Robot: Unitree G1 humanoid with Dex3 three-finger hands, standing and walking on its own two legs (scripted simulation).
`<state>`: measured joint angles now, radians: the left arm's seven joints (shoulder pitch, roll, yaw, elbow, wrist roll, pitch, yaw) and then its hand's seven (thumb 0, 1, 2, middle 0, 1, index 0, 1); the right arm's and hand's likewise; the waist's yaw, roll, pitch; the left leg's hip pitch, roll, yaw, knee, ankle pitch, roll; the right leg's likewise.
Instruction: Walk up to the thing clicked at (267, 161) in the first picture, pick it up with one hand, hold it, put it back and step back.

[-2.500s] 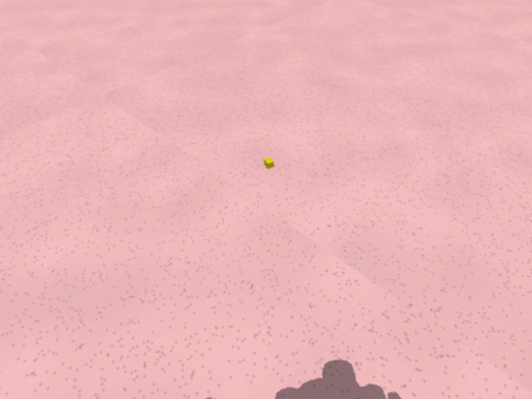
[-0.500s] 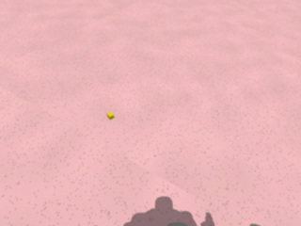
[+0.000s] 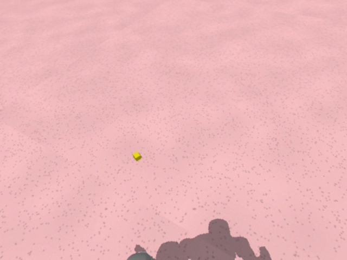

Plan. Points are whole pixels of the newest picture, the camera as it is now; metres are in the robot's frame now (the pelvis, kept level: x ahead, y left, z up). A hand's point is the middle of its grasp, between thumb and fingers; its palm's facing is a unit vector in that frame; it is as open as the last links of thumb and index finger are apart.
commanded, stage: walk up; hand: left
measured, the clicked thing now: (136, 156) +0.89 +0.29 -0.75
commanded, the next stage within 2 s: none
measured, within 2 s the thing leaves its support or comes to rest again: neither
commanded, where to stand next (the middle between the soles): +0.52 +0.05 m, yaw +1 degrees
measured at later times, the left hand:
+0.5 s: hand (70, 222) +0.26 +0.31 -0.14, palm faces -0.08 -0.93 -0.35, open 7.4 cm
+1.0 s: hand (77, 185) +0.39 +0.33 -0.16, palm faces +0.00 -0.93 -0.38, open 7.4 cm
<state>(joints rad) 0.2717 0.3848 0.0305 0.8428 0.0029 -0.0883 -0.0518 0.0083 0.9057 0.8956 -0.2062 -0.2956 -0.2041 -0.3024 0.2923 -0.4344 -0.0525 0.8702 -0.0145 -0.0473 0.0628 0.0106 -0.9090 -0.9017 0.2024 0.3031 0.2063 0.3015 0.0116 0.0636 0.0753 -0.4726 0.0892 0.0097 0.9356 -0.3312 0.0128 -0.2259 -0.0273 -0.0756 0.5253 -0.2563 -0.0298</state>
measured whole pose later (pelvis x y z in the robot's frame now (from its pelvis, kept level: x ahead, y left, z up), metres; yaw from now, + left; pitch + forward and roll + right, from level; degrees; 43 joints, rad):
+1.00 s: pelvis +0.36 +0.05 -0.02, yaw +2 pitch -3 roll -1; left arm 0.35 0.44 0.04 0.86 0.02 -0.06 -0.04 0.01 0.90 0.90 -0.21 -0.30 -0.20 -0.30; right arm 0.28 -0.43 -0.07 0.87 -0.03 -0.06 0.07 0.01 -0.91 -0.90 0.20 0.30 0.21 0.30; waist 0.03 -0.01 0.06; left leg -0.39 0.06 0.07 0.64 -0.20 0.01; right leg -0.21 -0.09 -0.08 0.68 -0.42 -0.01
